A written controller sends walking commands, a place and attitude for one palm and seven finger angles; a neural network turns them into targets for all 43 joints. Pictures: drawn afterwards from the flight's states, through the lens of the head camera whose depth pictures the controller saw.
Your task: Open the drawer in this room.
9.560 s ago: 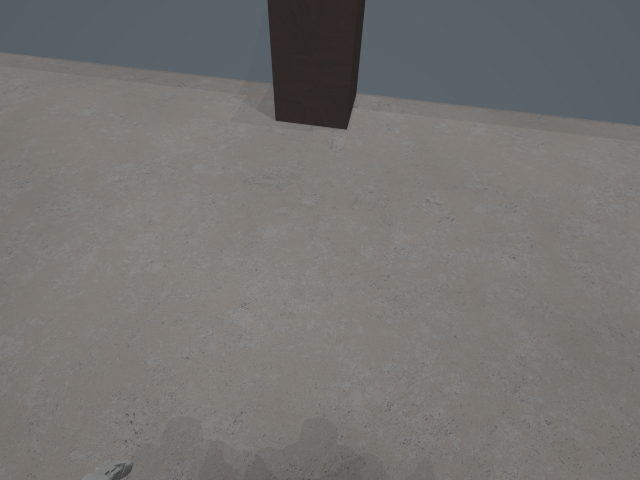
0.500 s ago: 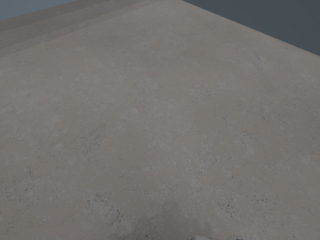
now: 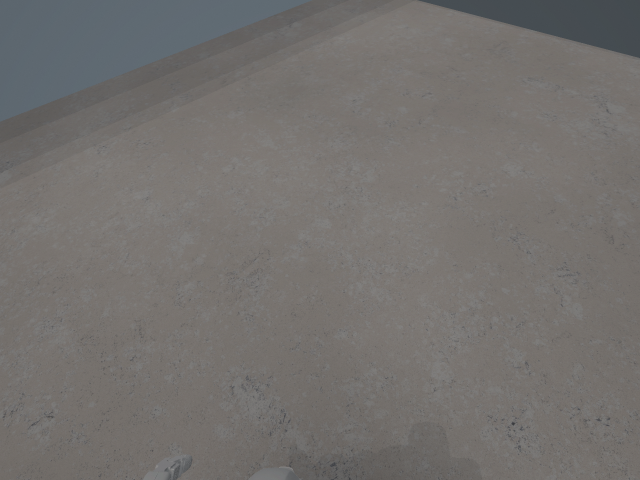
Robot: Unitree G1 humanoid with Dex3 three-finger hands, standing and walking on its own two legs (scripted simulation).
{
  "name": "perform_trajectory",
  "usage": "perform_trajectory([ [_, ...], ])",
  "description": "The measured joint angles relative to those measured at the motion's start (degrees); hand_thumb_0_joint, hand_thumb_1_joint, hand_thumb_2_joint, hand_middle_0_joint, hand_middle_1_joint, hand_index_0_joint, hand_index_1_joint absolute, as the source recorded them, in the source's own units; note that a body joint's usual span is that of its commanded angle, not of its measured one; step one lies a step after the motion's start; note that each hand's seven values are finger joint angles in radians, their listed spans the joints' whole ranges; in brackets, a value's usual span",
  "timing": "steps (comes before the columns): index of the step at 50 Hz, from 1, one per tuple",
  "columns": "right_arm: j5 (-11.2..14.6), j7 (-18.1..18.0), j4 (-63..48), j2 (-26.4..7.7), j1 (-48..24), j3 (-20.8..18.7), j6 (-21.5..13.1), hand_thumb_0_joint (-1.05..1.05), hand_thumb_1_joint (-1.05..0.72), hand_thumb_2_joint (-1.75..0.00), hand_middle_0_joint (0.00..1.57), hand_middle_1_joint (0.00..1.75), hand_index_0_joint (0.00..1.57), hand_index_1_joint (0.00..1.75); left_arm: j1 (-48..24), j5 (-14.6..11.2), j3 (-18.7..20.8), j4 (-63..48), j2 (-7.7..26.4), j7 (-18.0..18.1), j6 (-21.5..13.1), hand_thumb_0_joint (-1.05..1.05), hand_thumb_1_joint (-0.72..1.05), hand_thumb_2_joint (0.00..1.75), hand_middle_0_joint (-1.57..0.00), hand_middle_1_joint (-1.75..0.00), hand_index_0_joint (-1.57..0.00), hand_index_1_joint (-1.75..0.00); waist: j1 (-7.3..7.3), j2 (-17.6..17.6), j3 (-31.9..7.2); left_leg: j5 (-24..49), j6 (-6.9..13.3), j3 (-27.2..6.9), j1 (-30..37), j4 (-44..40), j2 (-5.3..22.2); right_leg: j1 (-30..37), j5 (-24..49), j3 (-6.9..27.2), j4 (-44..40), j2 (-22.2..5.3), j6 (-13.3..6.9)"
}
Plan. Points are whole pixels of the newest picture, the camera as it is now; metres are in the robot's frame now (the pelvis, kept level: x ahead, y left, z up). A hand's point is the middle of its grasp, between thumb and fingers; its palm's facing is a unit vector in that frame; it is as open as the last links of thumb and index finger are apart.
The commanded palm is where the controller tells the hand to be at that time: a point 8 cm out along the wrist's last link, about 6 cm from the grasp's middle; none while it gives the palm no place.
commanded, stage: turn or walk to find it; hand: left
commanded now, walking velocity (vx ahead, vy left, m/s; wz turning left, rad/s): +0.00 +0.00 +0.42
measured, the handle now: out of the picture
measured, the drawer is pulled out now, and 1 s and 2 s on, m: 0.00 0.00 0.00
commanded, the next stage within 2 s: none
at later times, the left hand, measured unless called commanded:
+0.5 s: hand out of the picture -0.08 +0.25 -0.19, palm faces +0.29 -0.92 -0.24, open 7.4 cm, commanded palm none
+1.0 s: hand out of the picture +0.02 +0.23 -0.14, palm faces +0.38 -0.88 -0.28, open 7.3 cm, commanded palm none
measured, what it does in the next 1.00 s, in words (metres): steps on the spot, turning left: left foot, then right foot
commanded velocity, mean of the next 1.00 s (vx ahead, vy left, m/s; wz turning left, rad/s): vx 0.00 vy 0.00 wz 0.42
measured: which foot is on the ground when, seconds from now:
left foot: up 0.00-0.40, down 0.42-0.96, up 0.98-1.00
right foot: down 0.00-0.42, up 0.44-0.94, down 0.96-1.00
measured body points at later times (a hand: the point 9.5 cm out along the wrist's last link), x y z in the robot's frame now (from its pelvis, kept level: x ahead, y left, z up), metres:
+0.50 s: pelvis -0.02 +0.05 -0.01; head +0.00 +0.08 +0.44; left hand -0.09 +0.30 -0.17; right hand +0.15 -0.17 -0.13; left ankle -0.06 +0.14 -0.74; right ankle -0.02 -0.09 -0.70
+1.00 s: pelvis -0.03 +0.00 -0.01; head +0.00 -0.02 +0.44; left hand +0.00 +0.28 -0.12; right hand +0.07 -0.22 -0.18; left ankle -0.07 +0.13 -0.72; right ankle +0.01 -0.09 -0.74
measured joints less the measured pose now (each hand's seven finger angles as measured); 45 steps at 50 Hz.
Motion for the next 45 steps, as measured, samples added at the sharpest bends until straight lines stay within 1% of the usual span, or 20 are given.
perform_trajectory([
  [3, -0.11, 0.37, -0.04, -0.77, -0.12, -0.43, 0.11, 0.01, -0.91, -0.9, 0.2, 0.3, 0.2, 0.3, 1.73, -0.04, -0.11, 0.91, -0.33, -0.1, 0.01, 0.01, 0.91, 0.9, -0.21, -0.3, -0.21, -0.3, -0.09, -0.05, -0.21, 3.61, -1.18, 0.7, -2.04, 9.34, 2.24, 1.24, 0.95, -1.66, -1.89, -0.75, -0.03],
  [6, -0.14, 0.45, 0.18, -1.21, -0.3, -0.55, 0.2, 0.0, -0.91, -0.9, 0.2, 0.3, 0.2, 0.3, 3.14, -0.01, -0.13, 1.53, -0.57, -0.14, -0.3, 0.01, 0.91, 0.9, -0.21, -0.3, -0.21, -0.3, 0.31, -0.23, -0.12, 5.52, -2.31, 0.6, -1.72, 11.48, 4.3, 1.66, 1.27, -3.51, -2.66, -1.38, -0.08],
  [10, -0.09, 0.38, 0.71, -1.38, -1.47, -0.29, 0.57, 0.0, -0.91, -0.9, 0.2, 0.3, 0.2, 0.3, 4.97, 0.31, 0.17, 2.24, -0.53, -0.04, -0.68, 0.01, 0.91, 0.9, -0.21, -0.3, -0.21, -0.3, 1.61, -1.04, 0.3, 3.7, -3.13, 1.14, 0.81, 7.73, 6.0, 1.32, 1.11, -5.5, -2.45, -2.48, 0.08],
  [14, 0.27, 0.23, 0.5, -1.11, -4.01, 0.34, 0.44, 0.01, -0.91, -0.9, 0.2, 0.3, 0.19, 0.3, 6.47, 0.81, 0.49, 3.17, 0.41, -0.23, -0.72, 0.01, 0.91, 0.9, -0.21, -0.3, -0.21, -0.3, 3.13, -2.29, 1.26, -0.58, -3.07, 3.38, 4.77, -1.91, 6.5, 0.5, 0.66, -7.26, -1.29, -4.02, 0.79],
  [16, 0.58, 0.16, 0.02, -0.85, -5.7, 0.81, 0.04, 0.01, -0.91, -0.9, 0.2, 0.3, 0.19, 0.3, 7.11, 0.99, 0.74, 3.65, 1.17, -0.32, -0.64, 0.01, 0.91, 0.9, -0.21, -0.3, -0.21, -0.3, 4.03, -3.04, 1.81, -1.98, -2.65, 4.84, 6.96, -7.53, 6.26, -0.13, 0.29, -8.0, -0.21, -4.82, 1.35],
  [18, 0.84, 0.08, -0.77, -0.53, -7.36, 1.23, -0.56, 0.01, -0.91, -0.9, 0.2, 0.3, 0.19, 0.3, 7.67, 1.04, 1.06, 4.31, 2.09, -0.37, -0.45, 0.01, 0.91, 0.9, -0.21, -0.3, -0.21, -0.3, 4.72, -3.75, 2.18, -1.36, -2.11, 6.26, 9.26, -13.38, 5.77, -0.83, -0.3, -8.84, 1.31, -5.6, 2.12],
  [19, 0.91, 0.08, -1.26, -0.37, -8.07, 1.43, -0.97, 0.01, -0.91, -0.9, 0.2, 0.3, 0.19, 0.3, 7.95, 0.97, 1.24, 4.67, 2.6, -0.38, -0.28, 0.01, 0.91, 0.9, -0.21, -0.3, -0.21, -0.3, 4.87, -4.06, 2.24, 0.72, -1.83, 6.97, 10.75, -17.19, 5.52, -1.22, -0.8, -9.32, 2.41, -6.01, 2.62],
  [20, 0.93, 0.15, -1.83, -0.32, -8.6, 1.63, -1.49, 0.01, -0.91, -0.9, 0.2, 0.3, 0.19, 0.3, 8.34, 0.77, 1.42, 4.97, 3.1, -0.39, -0.04, 0.01, 0.91, 0.9, -0.21, -0.3, -0.21, -0.3, 4.9, -4.19, 2.12, 4.47, -1.45, 7.59, 12.59, -21.89, 5.38, -1.78, -1.55, -9.86, 3.97, -6.37, 3.2],
  [21, 0.83, 0.17, -2.22, -0.05, -9.18, 1.74, -2.13, 0.01, -0.91, -0.9, 0.2, 0.3, 0.19, 0.3, 8.62, 0.49, 1.67, 5.23, 3.77, -0.41, 0.34, 0.01, 0.91, 0.9, -0.21, -0.3, -0.21, -0.3, 5.0, -4.84, 2.06, 7.51, -0.15, 7.85, 13.41, -24.23, 4.94, -2.79, -2.53, -9.82, 6.39, -7.12, 3.8],
  [22, 0.73, 0.15, -2.48, 0.57, -9.82, 1.89, -2.58, 0.0, -0.91, -0.9, 0.2, 0.3, 0.2, 0.3, 8.54, 0.29, 1.9, 5.62, 4.55, -0.31, 0.98, 0.01, 0.91, 0.9, -0.21, -0.3, -0.21, -0.3, 5.35, -6.0, 2.23, 7.13, 1.32, 8.11, 13.17, -23.5, 4.19, -4.29, -6.58, -7.9, 10.14, -7.48, 4.61],
  [23, 0.65, 0.21, -2.85, 1.03, -10.24, 2.19, -2.82, 0.0, -0.91, -0.9, 0.2, 0.3, 0.2, 0.3, 8.46, 0.25, 2.0, 5.9, 5.12, -0.15, 1.73, 0.01, 0.91, 0.9, -0.21, -0.3, -0.2, -0.3, 5.69, -6.55, 2.24, 5.99, 2.49, 8.17, 13.11, -22.85, 3.94, -6.02, -10.4, -5.68, 14.64, -6.93, 5.06],
  [24, 0.54, 0.15, -3.14, 1.44, -10.45, 2.51, -3.03, 0.0, -0.91, -0.9, 0.2, 0.3, 0.2, 0.3, 8.37, 0.32, 2.08, 6.17, 5.5, -0.02, 2.38, 0.01, 0.91, 0.9, -0.21, -0.3, -0.2, -0.3, 5.81, -6.7, 2.0, 5.22, 3.25, 8.03, 13.33, -22.96, 3.93, -7.63, -12.49, -3.89, 18.94, -6.13, 5.36],
  [25, 0.43, -0.06, -3.37, 1.77, -10.5, 2.74, -3.19, 0.0, -0.91, -0.9, 0.2, 0.3, 0.2, 0.3, 8.11, 0.37, 2.18, 6.43, 5.71, 0.0, 2.86, 0.01, 0.91, 0.9, -0.2, -0.3, -0.2, -0.3, 5.69, -6.55, 1.69, 5.07, 3.69, 7.62, 13.65, -23.66, 3.98, -9.04, -13.0, -2.6, 22.7, -5.38, 5.62],
  [28, 0.32, -0.67, -3.73, 2.37, -10.42, 3.31, -3.38, 0.0, -0.9, -0.9, 0.2, 0.3, 0.2, 0.3, 6.47, 0.33, 2.3, 6.26, 5.9, -0.47, 2.97, 0.01, 0.91, 0.9, -0.2, -0.3, -0.2, -0.3, 5.19, -5.72, 1.48, 7.11, 4.04, 5.93, 14.74, -27.0, 3.82, -12.28, -9.87, 0.07, 30.23, -4.14, 6.31],
  [30, 0.42, -0.79, -3.66, 2.67, -10.22, 3.56, -3.54, 0.0, -0.9, -0.9, 0.2, 0.3, 0.2, 0.3, 5.29, 0.29, 2.24, 5.48, 5.86, -0.73, 2.43, 0.01, 0.91, 0.9, -0.2, -0.3, -0.2, -0.3, 5.11, -5.38, 1.58, 8.6, 4.33, 5.13, 15.36, -29.08, 3.49, -13.67, -7.68, 1.34, 32.32, -3.91, 6.87],
  [33, 0.54, -0.79, -3.54, 3.17, -9.33, 3.67, -3.75, 0.0, -0.9, -0.9, 0.21, 0.3, 0.2, 0.3, 3.55, 0.24, 2.12, 4.3, 5.68, -0.76, 1.93, 0.01, 0.91, 0.9, -0.2, -0.3, -0.2, -0.3, 4.7, -5.13, 1.58, 10.09, 4.52, 4.13, 15.85, -31.09, 2.84, -14.58, -5.82, 2.72, 32.77, -3.77, 7.61],
  [37, 0.39, -0.71, -3.21, 3.6, -7.26, 3.44, -3.66, 0.0, -0.9, -0.9, 0.21, 0.3, 0.2, 0.3, 1.13, 0.13, 1.95, 2.98, 5.14, -0.61, 1.95, 0.01, 0.91, 0.9, -0.2, -0.3, -0.2, -0.3, 3.49, -4.65, 1.42, 11.02, 4.45, 2.58, 15.52, -31.72, 2.0, -13.9, -6.1, 3.57, 29.63, -3.29, 8.16],
  [40, 0.15, -0.65, -2.73, 3.55, -5.46, 3.1, -3.37, 0.0, -0.9, -0.9, 0.21, 0.3, 0.2, 0.3, -0.65, -0.01, 1.75, 2.03, 4.51, -0.53, 1.98, 0.01, 0.91, 0.9, -0.2, -0.3, -0.2, -0.3, 2.29, -4.03, 1.38, 11.29, 4.08, 1.34, 14.75, -31.25, 1.55, -12.45, -7.65, 3.78, 25.24, -2.46, 8.03],
  [43, -0.07, -0.64, -2.14, 3.05, -3.77, 2.61, -2.83, 0.0, -0.9, -0.9, 0.21, 0.3, 0.2, 0.3, -2.31, -0.23, 1.38, 1.06, 3.63, -0.48, 1.76, 0.01, 0.91, 0.9, -0.2, -0.3, -0.2, -0.3, 1.04, -2.99, 1.44, 11.31, 3.34, -0.05, 13.49, -30.08, 1.23, -10.04, -8.54, 3.58, 18.76, -1.28, 7.48],
  [45, -0.13, -0.62, -1.69, 2.55, -2.76, 2.26, -2.46, 0.0, -0.9, -0.9, 0.21, 0.3, 0.2, 0.3, -3.1, -0.44, 1.1, 0.35, 3.02, -0.52, 1.34, 0.01, 0.91, 0.9, -0.2, -0.3, -0.2, -0.3, 0.43, -2.27, 1.39, 11.19, 2.63, -0.94, 12.33, -28.95, 0.95, -7.82, -7.06, 3.38, 13.2, -0.39, 6.98],
])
